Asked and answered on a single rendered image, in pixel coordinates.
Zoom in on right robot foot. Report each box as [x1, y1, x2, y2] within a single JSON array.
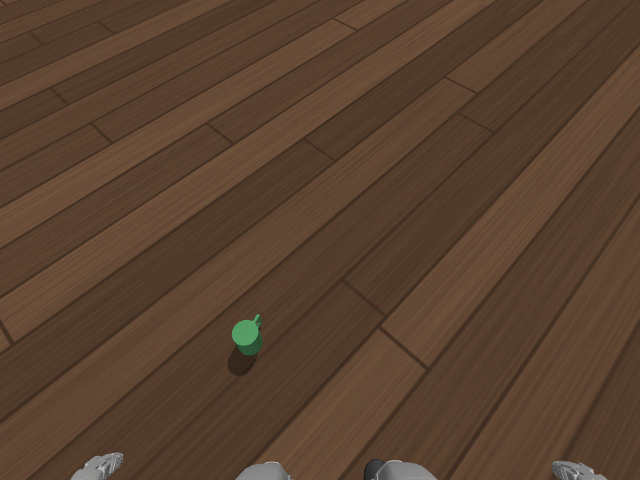
[[364, 459, 385, 480]]

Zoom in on mug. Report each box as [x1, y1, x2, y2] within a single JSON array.
[[232, 314, 263, 355]]

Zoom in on left robot hand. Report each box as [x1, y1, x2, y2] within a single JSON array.
[[70, 453, 124, 480]]

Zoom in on right robot hand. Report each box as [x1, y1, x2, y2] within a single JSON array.
[[551, 461, 607, 480]]

